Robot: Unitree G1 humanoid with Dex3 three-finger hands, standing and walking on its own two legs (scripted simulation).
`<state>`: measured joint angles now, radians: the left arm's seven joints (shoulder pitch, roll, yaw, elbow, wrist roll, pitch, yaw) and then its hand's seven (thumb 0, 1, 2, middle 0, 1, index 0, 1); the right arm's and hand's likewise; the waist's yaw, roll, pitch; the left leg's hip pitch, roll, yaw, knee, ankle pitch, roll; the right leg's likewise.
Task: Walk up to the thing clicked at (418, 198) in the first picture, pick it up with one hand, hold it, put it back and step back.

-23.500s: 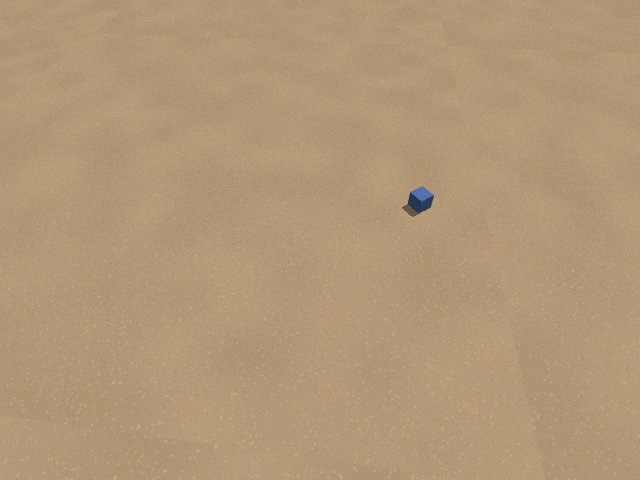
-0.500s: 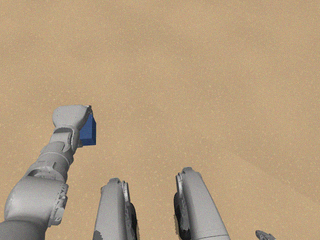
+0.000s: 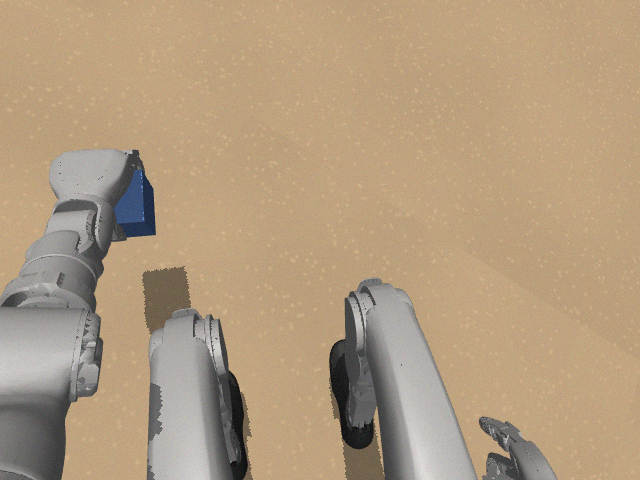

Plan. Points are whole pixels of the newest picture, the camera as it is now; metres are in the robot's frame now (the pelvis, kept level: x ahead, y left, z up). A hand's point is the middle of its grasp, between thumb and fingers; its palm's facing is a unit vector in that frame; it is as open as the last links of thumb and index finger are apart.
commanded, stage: crouch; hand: left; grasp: from above
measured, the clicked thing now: (121, 205) +0.48 +0.23 -0.20
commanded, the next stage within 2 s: lower in 0.72 s
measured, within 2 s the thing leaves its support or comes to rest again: rests again in 2.00 s
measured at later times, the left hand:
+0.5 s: hand (126, 207) +0.49 +0.23 -0.22, palm faces -0.46 +0.00 -0.89, open 10.4 cm
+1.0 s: hand (132, 209) +0.49 +0.23 -0.26, palm faces -0.48 -0.01 -0.88, open 10.4 cm
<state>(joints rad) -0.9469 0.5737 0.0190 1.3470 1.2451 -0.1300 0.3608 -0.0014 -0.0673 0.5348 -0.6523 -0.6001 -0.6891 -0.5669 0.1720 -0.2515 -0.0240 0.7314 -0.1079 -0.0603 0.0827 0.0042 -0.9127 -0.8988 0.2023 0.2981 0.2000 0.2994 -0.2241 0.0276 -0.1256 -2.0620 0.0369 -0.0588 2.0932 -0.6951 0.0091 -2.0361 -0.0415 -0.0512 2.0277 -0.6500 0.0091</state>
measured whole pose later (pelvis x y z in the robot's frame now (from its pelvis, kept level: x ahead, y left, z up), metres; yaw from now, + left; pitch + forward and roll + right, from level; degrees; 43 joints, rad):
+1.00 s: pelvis -0.01 +0.00 -0.09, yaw -3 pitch +35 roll -7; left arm -1.09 0.73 0.04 1.53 1.28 -0.18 0.38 0.00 -0.11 0.56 -0.70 -0.60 -0.73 -0.54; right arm 0.18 -0.29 0.07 0.73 -0.14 -0.06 0.13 0.00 -0.92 -0.90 0.20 0.30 0.20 0.30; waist -0.30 0.00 -0.01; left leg -2.29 0.03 -0.11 2.38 -0.71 0.01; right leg -2.25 -0.03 -0.08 2.28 -0.64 0.01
